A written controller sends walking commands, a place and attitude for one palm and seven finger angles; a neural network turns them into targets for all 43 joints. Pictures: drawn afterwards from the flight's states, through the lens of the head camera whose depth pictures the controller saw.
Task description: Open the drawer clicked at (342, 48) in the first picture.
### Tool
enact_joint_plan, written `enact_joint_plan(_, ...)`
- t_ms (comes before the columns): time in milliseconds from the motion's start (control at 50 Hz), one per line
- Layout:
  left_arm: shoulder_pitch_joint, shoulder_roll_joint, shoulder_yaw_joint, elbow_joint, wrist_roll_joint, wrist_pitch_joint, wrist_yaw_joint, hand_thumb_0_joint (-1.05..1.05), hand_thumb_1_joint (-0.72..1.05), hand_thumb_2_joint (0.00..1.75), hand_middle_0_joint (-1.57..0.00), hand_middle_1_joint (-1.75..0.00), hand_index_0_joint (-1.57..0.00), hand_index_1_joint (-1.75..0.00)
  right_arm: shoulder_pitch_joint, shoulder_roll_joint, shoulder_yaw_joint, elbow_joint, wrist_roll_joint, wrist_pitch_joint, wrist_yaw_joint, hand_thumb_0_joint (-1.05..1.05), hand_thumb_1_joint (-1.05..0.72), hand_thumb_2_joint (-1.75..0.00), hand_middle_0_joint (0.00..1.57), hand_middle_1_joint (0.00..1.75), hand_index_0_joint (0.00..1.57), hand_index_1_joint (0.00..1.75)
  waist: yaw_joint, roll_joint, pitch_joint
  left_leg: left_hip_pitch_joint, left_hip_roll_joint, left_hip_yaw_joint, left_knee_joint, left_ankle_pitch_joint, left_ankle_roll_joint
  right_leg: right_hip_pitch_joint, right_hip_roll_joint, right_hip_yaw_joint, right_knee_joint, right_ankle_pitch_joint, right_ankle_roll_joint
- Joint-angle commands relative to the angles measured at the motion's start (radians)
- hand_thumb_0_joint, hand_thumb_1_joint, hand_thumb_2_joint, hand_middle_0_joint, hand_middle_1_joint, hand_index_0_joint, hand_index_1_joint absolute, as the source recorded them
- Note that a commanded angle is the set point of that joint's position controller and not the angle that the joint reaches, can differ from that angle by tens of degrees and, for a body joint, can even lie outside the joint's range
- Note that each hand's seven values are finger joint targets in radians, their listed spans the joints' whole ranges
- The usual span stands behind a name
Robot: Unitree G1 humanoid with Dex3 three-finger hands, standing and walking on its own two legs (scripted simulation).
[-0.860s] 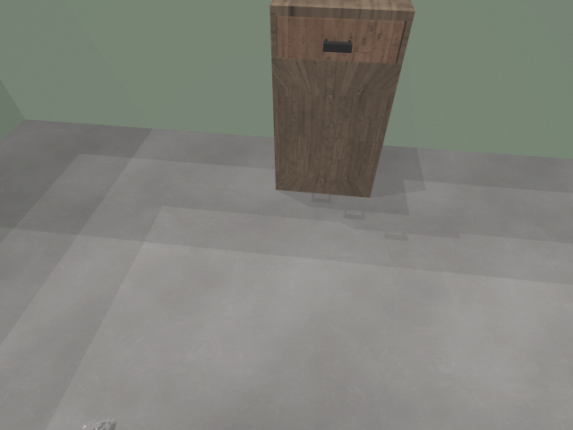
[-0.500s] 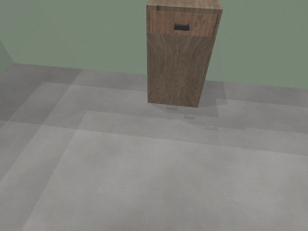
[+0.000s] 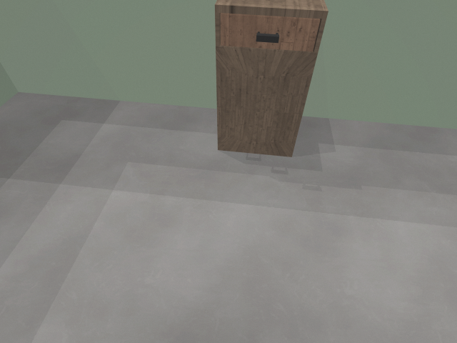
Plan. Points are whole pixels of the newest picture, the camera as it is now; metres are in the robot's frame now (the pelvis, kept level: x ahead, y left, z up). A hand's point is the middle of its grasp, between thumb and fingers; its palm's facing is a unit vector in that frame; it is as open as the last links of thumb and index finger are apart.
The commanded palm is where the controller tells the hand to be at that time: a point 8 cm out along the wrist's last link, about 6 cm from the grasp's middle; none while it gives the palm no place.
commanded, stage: look at it before walking up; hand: left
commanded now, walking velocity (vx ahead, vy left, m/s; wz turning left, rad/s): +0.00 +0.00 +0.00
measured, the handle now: (267, 36) +1.36 -0.10 -0.01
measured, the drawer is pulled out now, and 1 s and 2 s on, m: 0.00 0.00 0.00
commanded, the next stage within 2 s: walk to a spot facing it in 0.58 s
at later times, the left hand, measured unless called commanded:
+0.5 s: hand out of the picture +0.08 +0.25 -0.16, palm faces -0.03 -0.94 -0.33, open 7.4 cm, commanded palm none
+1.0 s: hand out of the picture +0.08 +0.19 -0.18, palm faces -0.13 -0.97 -0.23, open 7.4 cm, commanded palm none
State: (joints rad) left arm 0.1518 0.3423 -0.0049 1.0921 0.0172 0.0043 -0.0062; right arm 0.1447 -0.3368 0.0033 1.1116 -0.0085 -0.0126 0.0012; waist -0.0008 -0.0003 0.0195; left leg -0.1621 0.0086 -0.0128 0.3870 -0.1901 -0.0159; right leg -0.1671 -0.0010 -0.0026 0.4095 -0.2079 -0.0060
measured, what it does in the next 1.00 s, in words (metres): shifts its weight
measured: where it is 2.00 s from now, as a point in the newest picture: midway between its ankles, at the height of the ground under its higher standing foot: (258, 314)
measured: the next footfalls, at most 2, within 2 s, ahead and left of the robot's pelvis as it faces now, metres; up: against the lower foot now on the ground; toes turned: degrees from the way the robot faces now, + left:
left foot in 1.48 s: +0.41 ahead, +0.04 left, +0.00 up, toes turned -15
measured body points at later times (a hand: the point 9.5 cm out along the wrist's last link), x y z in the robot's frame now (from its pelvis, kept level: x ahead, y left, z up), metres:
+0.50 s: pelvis +0.01 +0.00 +0.00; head +0.01 +0.00 +0.45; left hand +0.08 +0.30 -0.13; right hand +0.08 -0.29 -0.13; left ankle +0.01 +0.13 -0.74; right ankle +0.01 -0.11 -0.74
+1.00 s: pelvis +0.05 -0.02 -0.01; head +0.06 -0.03 +0.43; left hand +0.08 +0.24 -0.16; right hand +0.04 -0.28 -0.17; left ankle +0.01 +0.13 -0.74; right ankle +0.03 -0.11 -0.74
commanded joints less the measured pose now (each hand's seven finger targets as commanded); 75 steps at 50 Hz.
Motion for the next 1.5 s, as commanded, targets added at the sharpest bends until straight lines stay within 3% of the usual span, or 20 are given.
enact_joint_plan(0,-0.05,0.206,0.037,-0.068,-0.005,-0.028,0.015,0.0,0.9,0.9,-0.2,-0.3,-0.2,-0.3,-0.056,-0.208,-0.039,-0.065,-0.002,-0.024,-0.013,0.0,-0.9,-0.9,0.2,0.3,0.2,0.3,0.003,-0.005,-0.029,0.004,0.105,-0.091,-0.073,0.053,0.043,-0.022,-0.112,0.121,-0.093,0.018,-0.029)
enact_joint_plan(640,-0.049,0.208,0.036,-0.065,-0.005,-0.032,0.017,0.0,0.9,0.9,-0.2,-0.3,-0.2,-0.3,-0.072,-0.211,-0.036,-0.061,0.002,-0.024,-0.013,0.0,-0.9,-0.9,0.2,0.3,0.2,0.3,0.003,-0.003,-0.047,0.042,0.112,-0.085,-0.081,0.129,0.04,0.017,-0.116,0.111,-0.096,0.121,-0.025)
enact_joint_plan(740,0.042,0.091,0.022,-0.052,0.001,0.007,0.009,0.0,0.9,0.9,-0.2,-0.3,-0.2,-0.3,0.025,-0.091,-0.02,-0.044,-0.012,0.004,-0.01,0.0,-0.9,-0.9,0.2,0.3,0.2,0.3,0.0,-0.007,0.003,0.018,0.107,-0.028,-0.042,-0.195,0.023,-0.086,-0.081,0.151,-0.083,-0.208,-0.025)
enact_joint_plan(800,0.069,0.086,0.044,-0.099,0.007,0.016,-0.009,0.0,0.9,0.9,-0.2,-0.3,-0.2,-0.3,0.052,-0.125,-0.045,-0.079,-0.016,0.007,-0.011,0.0,-0.9,-0.9,0.2,0.3,0.2,0.3,-0.001,0.035,0.103,-0.036,0.149,-0.076,-0.078,-0.428,0.055,-0.222,-0.025,0.154,0.0,-0.35,-0.039)
enact_joint_plan(860,0.076,0.023,0.055,-0.148,0.006,0.003,-0.023,0.0,0.9,0.9,-0.2,-0.3,-0.2,-0.3,0.113,-0.173,-0.08,-0.098,-0.011,-0.012,-0.017,0.0,-0.9,-0.9,0.2,0.3,0.2,0.3,-0.021,0.177,0.088,0.042,0.338,-0.234,-0.18,-0.47,0.162,-0.344,0.031,-0.002,0.332,-0.233,-0.016)
enact_joint_plan(900,0.033,0.001,0.063,-0.184,0.006,-0.008,-0.032,0.0,0.9,0.9,-0.2,-0.3,-0.2,-0.3,0.13,-0.149,-0.085,-0.105,-0.014,-0.027,-0.018,0.0,-0.9,-0.9,0.2,0.3,0.2,0.3,-0.03,0.16,0.083,0.089,0.379,-0.189,-0.159,-0.254,0.196,-0.395,-0.042,-0.006,0.391,-0.3,-0.008)
enact_joint_plan(960,0.171,-0.039,0.072,-0.149,0.009,-0.021,-0.04,0.0,0.9,0.9,-0.2,-0.3,-0.2,-0.3,0.082,-0.11,-0.08,-0.115,-0.017,-0.032,-0.021,0.0,-0.9,-0.9,0.2,0.3,0.2,0.3,0.044,0.099,0.029,-0.038,0.298,0.017,0.064,-0.07,0.116,-0.109,-0.032,-0.074,0.18,-0.171,-0.014)
enact_joint_plan(980,0.316,-0.008,0.082,-0.101,0.012,-0.032,-0.035,0.0,0.9,0.9,-0.2,-0.3,-0.2,-0.3,0.063,-0.08,-0.073,-0.123,-0.013,-0.032,-0.016,0.0,-0.9,-0.9,0.2,0.3,0.2,0.3,0.106,-0.027,-0.02,-0.158,0.208,0.121,0.316,-0.085,0.06,0.097,-0.025,-0.039,0.044,-0.094,-0.032)
enact_joint_plan(1000,0.446,0.128,0.113,-0.064,0.02,-0.052,-0.013,0.0,0.9,0.9,-0.2,-0.3,-0.2,-0.3,0.047,0.016,-0.053,-0.176,0.0,-0.037,-0.006,0.0,-0.9,-0.9,0.2,0.3,0.2,0.3,0.14,-0.41,-0.042,-0.52,0.059,0.225,0.684,-0.345,-0.012,0.307,-0.318,0.466,-0.133,-0.112,-0.148)
enact_joint_plan(1020,0.516,0.133,0.108,-0.054,-0.005,-0.055,0.009,0.0,0.9,0.9,-0.2,-0.3,-0.2,-0.3,-0.06,-0.016,-0.051,-0.226,-0.007,-0.046,-0.004,0.0,-0.9,-0.9,0.2,0.3,0.2,0.3,0.166,-0.287,-0.016,-0.617,0.064,0.088,0.795,-0.405,-0.006,0.286,-0.404,0.659,-0.19,0.019,-0.231)
enact_joint_plan(1080,0.367,0.027,0.081,-0.082,0.006,-0.061,0.017,0.0,0.9,0.9,-0.2,-0.3,-0.2,-0.3,-0.068,0.016,-0.06,-0.199,-0.016,-0.045,0.0,0.0,-0.9,-0.9,0.2,0.3,0.2,0.3,0.074,-0.066,0.089,-0.599,0.134,0.02,0.827,-0.189,-0.015,0.108,-0.323,0.481,-0.179,0.01,-0.242)
enact_joint_plan(1120,0.322,0.005,0.077,-0.091,0.009,-0.071,0.018,0.0,0.9,0.9,-0.2,-0.3,-0.2,-0.3,-0.006,0.046,-0.064,-0.172,-0.018,-0.034,0.007,0.0,-0.9,-0.9,0.2,0.3,0.2,0.3,0.028,-0.055,0.065,-0.541,0.131,0.044,0.769,-0.114,-0.031,0.076,-0.266,0.348,-0.18,0.103,-0.21)
enact_joint_plan(1240,0.343,-0.014,0.079,-0.065,0.01,-0.084,0.022,0.0,0.9,0.9,-0.2,-0.3,-0.2,-0.3,-0.054,0.087,-0.07,-0.216,-0.01,-0.026,0.023,0.0,-0.9,-0.9,0.2,0.3,0.2,0.3,0.028,-0.101,0.067,-0.539,0.117,0.076,0.585,0.013,-0.046,0.078,-0.2,0.236,-0.192,0.181,-0.184)
enact_joint_plan(1340,0.354,-0.019,0.08,-0.054,0.013,-0.075,0.028,0.0,0.9,0.9,-0.2,-0.3,-0.2,-0.3,-0.149,0.104,-0.065,-0.258,-0.006,-0.041,0.028,0.0,-0.9,-0.9,0.2,0.3,0.2,0.3,0.054,-0.148,0.096,-0.408,0.078,0.103,0.362,0.015,-0.02,0.065,-0.188,0.232,-0.155,0.284,-0.155)
enact_joint_plan(1380,0.334,-0.003,0.088,-0.06,0.013,-0.072,0.029,0.0,0.9,0.9,-0.2,-0.3,-0.2,-0.3,-0.113,0.092,-0.069,-0.254,-0.005,-0.049,0.023,0.0,-0.9,-0.9,0.2,0.3,0.2,0.3,0.036,-0.142,0.074,-0.277,0.048,0.116,0.274,-0.02,-0.004,0.055,-0.185,0.24,-0.096,0.366,-0.149)
enact_joint_plan(1400,0.306,0.007,0.092,-0.065,0.01,-0.072,0.029,0.0,0.9,0.9,-0.2,-0.3,-0.2,-0.3,-0.027,0.075,-0.074,-0.228,-0.007,-0.055,0.014,0.0,-0.9,-0.9,0.2,0.3,0.2,0.3,-0.01,-0.127,0.038,-0.157,0.023,0.133,0.198,-0.001,0.003,0.043,-0.161,0.214,-0.009,0.45,-0.135)
enact_joint_plan(1420,0.289,0.001,0.097,-0.07,0.007,-0.071,0.027,0.0,0.9,0.9,-0.2,-0.3,-0.2,-0.3,0.12,0.043,-0.082,-0.183,-0.01,-0.06,0.001,0.0,-0.9,-0.9,0.2,0.3,0.2,0.3,-0.067,-0.09,-0.03,0.043,0.02,0.12,0.137,0.03,0.015,-0.02,-0.119,0.184,0.153,0.459,-0.111)
enact_joint_plan(1440,0.312,-0.044,0.096,-0.08,-0.003,-0.069,0.02,0.0,0.9,0.9,-0.2,-0.3,-0.2,-0.3,0.272,-0.048,-0.102,-0.142,-0.021,-0.065,-0.016,0.0,-0.9,-0.9,0.2,0.3,0.2,0.3,-0.117,0.052,-0.139,0.302,0.176,-0.045,0.104,-0.011,0.05,-0.178,-0.053,0.14,0.387,0.255,-0.08)
enact_joint_plan(1460,0.36,-0.098,0.091,-0.102,-0.012,-0.066,0.006,0.0,0.9,0.9,-0.2,-0.3,-0.2,-0.3,0.371,-0.148,-0.121,-0.124,-0.03,-0.066,-0.018,0.0,-0.9,-0.9,0.2,0.3,0.2,0.3,-0.112,0.338,-0.23,0.43,0.476,-0.439,-0.034,-0.074,0.15,-0.389,0.074,0.004,0.745,-0.342,-0.033)
enact_joint_plan(1480,0.3,-0.078,0.092,-0.127,-0.001,-0.07,0.005,0.0,0.9,0.9,-0.2,-0.3,-0.2,-0.3,0.335,-0.126,-0.107,-0.136,-0.017,-0.054,-0.013,0.0,-0.9,-0.9,0.2,0.3,0.2,0.3,-0.101,0.229,-0.17,0.285,0.52,-0.508,-0.134,-0.273,0.195,-0.438,0.034,0.053,0.878,-0.362,-0.05)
